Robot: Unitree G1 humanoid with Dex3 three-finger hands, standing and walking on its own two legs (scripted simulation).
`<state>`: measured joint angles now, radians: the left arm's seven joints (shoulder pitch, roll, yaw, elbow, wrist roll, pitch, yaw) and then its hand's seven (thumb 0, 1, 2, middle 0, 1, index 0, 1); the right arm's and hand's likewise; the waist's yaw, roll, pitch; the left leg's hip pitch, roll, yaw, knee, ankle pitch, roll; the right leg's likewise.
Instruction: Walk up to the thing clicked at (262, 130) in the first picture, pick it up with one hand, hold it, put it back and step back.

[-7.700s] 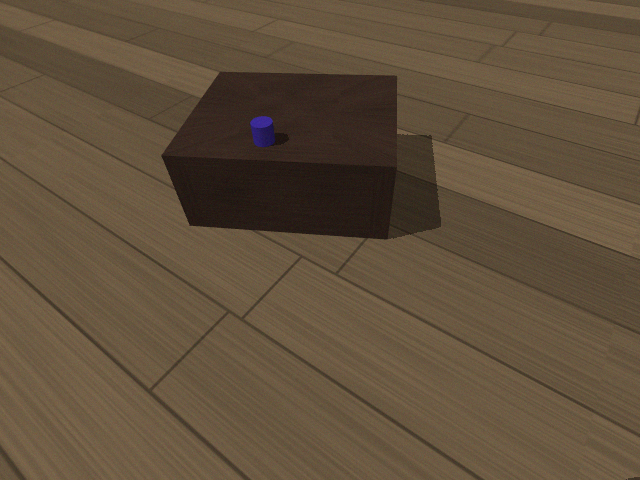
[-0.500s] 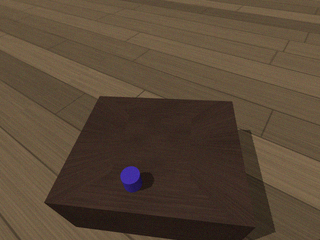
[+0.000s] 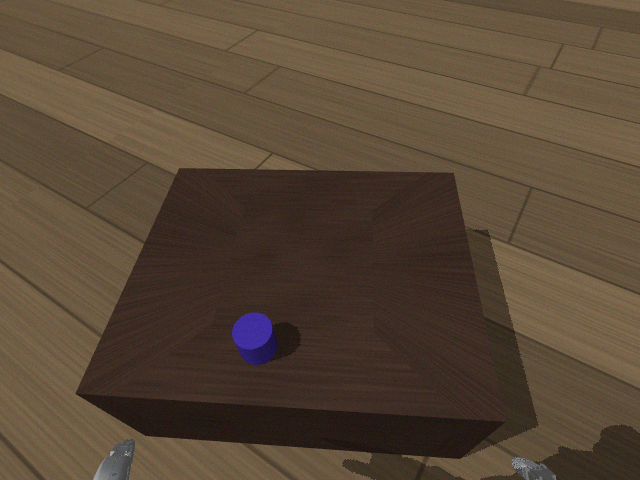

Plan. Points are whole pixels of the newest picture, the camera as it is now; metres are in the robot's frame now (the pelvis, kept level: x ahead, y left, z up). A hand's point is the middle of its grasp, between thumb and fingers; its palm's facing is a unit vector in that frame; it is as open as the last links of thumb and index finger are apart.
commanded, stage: go down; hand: left
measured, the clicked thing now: (255, 338) +0.48 +0.18 -0.34
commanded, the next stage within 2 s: none
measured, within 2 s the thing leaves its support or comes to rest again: neither
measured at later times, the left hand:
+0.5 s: hand out of the picture +0.17 +0.27 -0.13, palm faces +0.07 -0.95 -0.31, open 16.9 cm
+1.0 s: hand out of the picture +0.16 +0.28 -0.12, palm faces +0.14 -0.93 -0.33, open 17.1 cm
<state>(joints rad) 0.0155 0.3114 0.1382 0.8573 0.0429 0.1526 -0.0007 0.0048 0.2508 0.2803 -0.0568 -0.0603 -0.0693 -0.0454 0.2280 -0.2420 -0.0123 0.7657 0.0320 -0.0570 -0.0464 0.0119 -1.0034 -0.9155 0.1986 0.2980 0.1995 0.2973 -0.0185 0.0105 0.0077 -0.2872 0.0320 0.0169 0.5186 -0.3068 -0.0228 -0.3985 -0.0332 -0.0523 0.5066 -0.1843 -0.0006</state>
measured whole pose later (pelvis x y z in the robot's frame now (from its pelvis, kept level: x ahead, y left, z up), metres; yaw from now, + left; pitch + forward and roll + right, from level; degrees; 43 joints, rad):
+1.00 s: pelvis +0.00 +0.02 -0.05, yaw +2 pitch +10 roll -3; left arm 0.33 0.34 0.17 0.13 -0.03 0.49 -0.03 -0.01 -0.47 0.08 -0.07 -0.05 -0.07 -0.06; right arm 0.26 -0.24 0.02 0.58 0.02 -0.22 -0.15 0.02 -0.87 -0.88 0.20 0.30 0.20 0.30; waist -0.02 0.04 -0.13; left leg -0.63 0.03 -0.04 0.97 -0.53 0.00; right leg -0.69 -0.06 -0.09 0.88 -0.37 0.03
